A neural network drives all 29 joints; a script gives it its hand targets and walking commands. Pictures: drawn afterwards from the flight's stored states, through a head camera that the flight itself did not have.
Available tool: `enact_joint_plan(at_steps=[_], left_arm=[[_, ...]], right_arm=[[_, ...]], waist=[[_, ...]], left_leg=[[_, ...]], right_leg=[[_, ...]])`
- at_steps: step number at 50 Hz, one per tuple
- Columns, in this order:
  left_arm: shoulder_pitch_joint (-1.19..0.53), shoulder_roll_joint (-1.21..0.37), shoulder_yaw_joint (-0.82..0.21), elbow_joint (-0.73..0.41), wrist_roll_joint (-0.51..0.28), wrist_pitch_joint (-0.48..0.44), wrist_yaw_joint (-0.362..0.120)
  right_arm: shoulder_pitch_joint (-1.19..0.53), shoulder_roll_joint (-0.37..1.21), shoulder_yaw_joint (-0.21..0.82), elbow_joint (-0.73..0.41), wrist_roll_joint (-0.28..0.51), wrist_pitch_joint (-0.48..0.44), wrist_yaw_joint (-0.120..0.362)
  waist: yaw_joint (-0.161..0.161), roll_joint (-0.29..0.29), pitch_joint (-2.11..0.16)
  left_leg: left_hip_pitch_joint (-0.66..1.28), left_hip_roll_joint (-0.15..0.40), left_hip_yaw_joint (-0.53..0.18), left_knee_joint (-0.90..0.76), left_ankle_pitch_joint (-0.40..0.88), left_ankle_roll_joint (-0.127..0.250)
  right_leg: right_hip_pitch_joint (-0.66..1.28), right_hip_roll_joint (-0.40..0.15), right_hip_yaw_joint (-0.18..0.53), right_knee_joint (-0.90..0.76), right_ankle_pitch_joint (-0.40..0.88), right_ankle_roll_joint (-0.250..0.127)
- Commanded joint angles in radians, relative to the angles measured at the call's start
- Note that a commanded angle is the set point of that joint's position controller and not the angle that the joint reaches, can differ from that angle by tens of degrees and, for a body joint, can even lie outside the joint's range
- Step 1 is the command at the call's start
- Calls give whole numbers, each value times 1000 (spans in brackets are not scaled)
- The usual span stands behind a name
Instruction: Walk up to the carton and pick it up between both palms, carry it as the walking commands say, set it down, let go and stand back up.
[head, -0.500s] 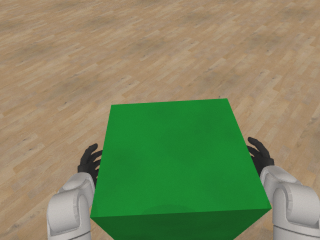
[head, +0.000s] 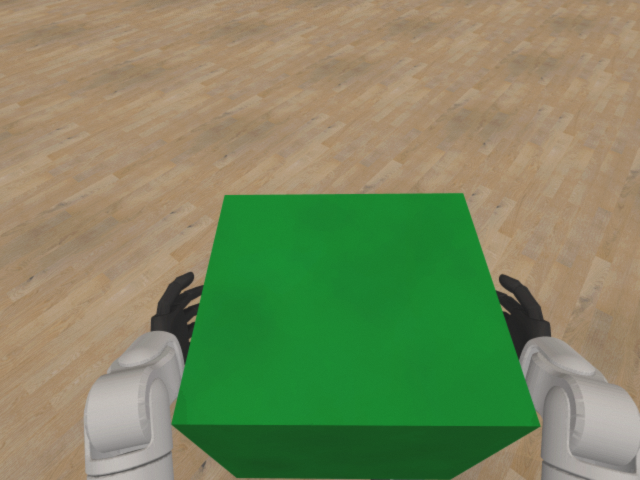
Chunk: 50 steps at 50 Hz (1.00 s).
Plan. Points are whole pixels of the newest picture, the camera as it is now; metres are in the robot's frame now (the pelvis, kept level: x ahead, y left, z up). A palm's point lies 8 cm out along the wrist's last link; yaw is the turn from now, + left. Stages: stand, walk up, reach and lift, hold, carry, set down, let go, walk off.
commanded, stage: carry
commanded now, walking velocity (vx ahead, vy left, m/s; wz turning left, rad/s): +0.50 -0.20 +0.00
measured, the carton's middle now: (342, 344) +0.28 -0.02 +0.00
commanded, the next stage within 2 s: none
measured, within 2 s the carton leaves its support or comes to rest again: neither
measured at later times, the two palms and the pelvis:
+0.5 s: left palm (259, 173) +0.55 +0.10 +0.06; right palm (494, 166) +0.55 -0.28 +0.07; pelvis +0.31 -0.10 +0.00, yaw +1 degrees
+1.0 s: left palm (310, 96) +0.80 +0.01 +0.06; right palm (490, 91) +0.82 -0.38 +0.06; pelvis +0.57 -0.20 -0.01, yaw +1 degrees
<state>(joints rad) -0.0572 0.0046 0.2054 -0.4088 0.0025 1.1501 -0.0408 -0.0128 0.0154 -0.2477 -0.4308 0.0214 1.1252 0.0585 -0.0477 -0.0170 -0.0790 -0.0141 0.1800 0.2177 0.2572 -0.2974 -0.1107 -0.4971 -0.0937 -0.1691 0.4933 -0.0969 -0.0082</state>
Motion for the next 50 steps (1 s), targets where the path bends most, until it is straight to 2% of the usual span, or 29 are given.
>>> enact_joint_plan(at_steps=[1, 2, 3, 4, 5, 6, 7, 8, 14, 18, 19, 20, 21, 22, 24, 26, 31, 33, 34, 35, 36, 37, 38, 41, 43, 46, 48, 49, 50], left_arm=[[-385, -764, -784, -148, -220, -8, -123], [-376, -757, -779, -141, -224, -6, -125], [-365, -748, -774, -135, -222, -5, -127], [-354, -740, -763, -130, -210, -13, -131], [-389, -770, -785, -171, -238, -14, -133], [-401, -793, -777, -174, -241, -16, -134], [-407, -801, -777, -181, -243, -22, -138], [-420, -814, -783, -196, -252, -28, -142], [-397, -779, -830, -223, -310, -38, -167], [-393, -744, -841, -192, -309, -21, -171], [-408, -738, -841, -180, -300, -16, -173], [-428, -728, -840, -169, -305, -4, -182], [-467, -711, -840, -193, -316, -1, -188], [-472, -723, -835, -184, -306, 1, -187], [-447, -784, -806, -136, -289, -5, -181], [-396, -799, -779, -91, -261, -11, -166], [-391, -785, -775, -142, -222, -10, -119], [-372, -773, -770, -148, -216, -1, -113], [-353, -767, -763, -148, -215, 2, -112], [-358, -764, -758, -154, -215, 4, -114], [-358, -745, -755, -167, -213, 4, -114], [-349, -732, -738, -163, -201, 1, -116], [-340, -749, -748, -163, -213, 5, -121], [-387, -797, -763, -189, -231, -13, -136], [-409, -815, -786, -217, -258, -21, -145], [-380, -793, -799, -216, -279, -26, -156], [-382, -768, -799, -201, -285, -22, -166], [-418, -765, -814, -203, -302, -14, -168], [-437, -762, -823, -202, -308, -11, -169]], right_arm=[[-451, 707, 826, -148, 283, 25, 195], [-452, 706, 827, -144, 280, 28, 193], [-470, 698, 825, -143, 284, 33, 193], [-480, 693, 845, -176, 292, 35, 195], [-484, 707, 834, -166, 298, 28, 196], [-489, 732, 835, -147, 305, 26, 196], [-478, 754, 835, -129, 305, 21, 195], [-489, 766, 835, -150, 307, 10, 192], [-393, 741, 794, -143, 227, -12, 141], [-338, 723, 776, -94, 209, 4, 137], [-313, 718, 769, -67, 206, 10, 139], [-281, 697, 753, -22, 190, 11, 135], [-308, 700, 761, -30, 195, 5, 134], [-360, 713, 780, -81, 211, 6, 138], [-432, 741, 795, -124, 237, 5, 153], [-456, 752, 808, -134, 275, 5, 169], [-445, 724, 809, -162, 300, 16, 192], [-421, 709, 807, -160, 291, 25, 192], [-421, 703, 814, -166, 288, 29, 192], [-422, 697, 819, -165, 286, 33, 192], [-459, 682, 820, -184, 298, 37, 191], [-456, 683, 839, -172, 310, 43, 190], [-409, 703, 828, -125, 295, 43, 189], [-490, 770, 842, -153, 308, 18, 182], [-489, 784, 832, -174, 291, 6, 166], [-432, 778, 822, -171, 260, 3, 146], [-395, 749, 806, -160, 237, 2, 139], [-396, 729, 793, -138, 230, 4, 137], [-409, 723, 792, -133, 232, 8, 138]], waist=[[45, 212, -204], [62, 152, -254], [93, 5, -316], [93, -315, -375], [83, -304, -354], [85, -210, -352], [82, -117, -330], [77, -83, -289], [62, -152, -256], [37, -36, -238], [20, 17, -242], [5, 172, -253], [4, 317, -196], [11, 199, -173], [25, 61, -172], [34, 92, -144], [21, 224, -145], [30, 236, -207], [48, 187, -251], [65, 128, -295], [80, -45, -369], [68, -229, -407], [62, -177, -417], [61, -149, -301], [55, -165, -320], [41, -131, -351], [46, -40, -336], [52, 42, -316], [52, 67, -300]], left_leg=[[-15, 71, 0, 109, 430, 108], [-104, 25, 30, 270, 404, 90], [-263, -10, 35, 521, 251, 70], [-558, -145, 9, 809, -153, 52], [-717, -133, -96, 929, -292, 89], [-707, -91, -152, 944, -268, 101], [-676, -59, -168, 884, -202, 98], [-632, -43, -167, 773, -152, 98], [-412, -109, -53, 354, 1, 136], [-81, -106, 0, 152, 180, 162], [79, -40, -102, 134, 117, 196], [186, 158, -473, 14, -106, 300], [277, 338, -808, -94, -56, 405], [214, 376, -762, -101, -33, 407], [159, 278, -479, -85, 251, 313], [99, 191, -264, -86, 378, 218], [90, 72, -36, 26, 734, 145], [41, 41, 20, 124, 677, 117], [-35, -12, 44, 238, 581, 88], [-167, -47, 41, 386, 439, 70], [-353, -75, 29, 611, 111, 49], [-539, -162, -46, 799, -304, 39], [-563, -120, -129, 820, -344, 67], [-447, -92, -138, 537, -244, 83], [-355, -121, -106, 399, -190, 88], [-192, -113, -81, 138, 181, 114], [-107, 8, -195, 153, 449, 158], [-107, 20, -197, 225, 604, 172], [-99, 13, -177, 250, 646, 162]], right_leg=[[264, 46, -88, -85, 58, -27], [433, 54, -91, -83, 3, -42], [610, -54, 59, -111, -101, -63], [781, -267, 467, -205, -198, -181], [804, -308, 501, -232, -37, -236], [783, -290, 410, -201, 138, -239], [724, -268, 340, -200, 185, -227], [635, -235, 275, -227, 139, -201], [508, -168, 98, -288, 157, -189], [339, -82, -12, -139, 73, -122], [206, -51, -30, 6, 95, -85], [30, 18, -22, 250, 40, -22], [-214, 97, 62, 452, -341, 15], [-255, 32, 194, 632, -334, 13], [-219, -29, 193, 618, -197, 11], [-131, -20, 104, 425, -173, 19], [37, 86, -51, 29, -16, 23], [208, 90, -91, -81, 153, 15], [360, 97, -104, -128, 225, -1], [527, 39, -48, -127, 289, -31], [709, -147, 151, -20, 668, -71], [825, -301, 394, -19, 907, -181], [792, -313, 348, -36, 859, -206], [565, -214, 177, -95, 613, -131], [516, -182, 131, -101, 560, -130], [479, -132, 72, -55, 448, -72], [372, -86, 58, -21, 240, -15], [356, -64, 68, -25, 185, -7], [340, -63, 81, -22, 225, -5]])
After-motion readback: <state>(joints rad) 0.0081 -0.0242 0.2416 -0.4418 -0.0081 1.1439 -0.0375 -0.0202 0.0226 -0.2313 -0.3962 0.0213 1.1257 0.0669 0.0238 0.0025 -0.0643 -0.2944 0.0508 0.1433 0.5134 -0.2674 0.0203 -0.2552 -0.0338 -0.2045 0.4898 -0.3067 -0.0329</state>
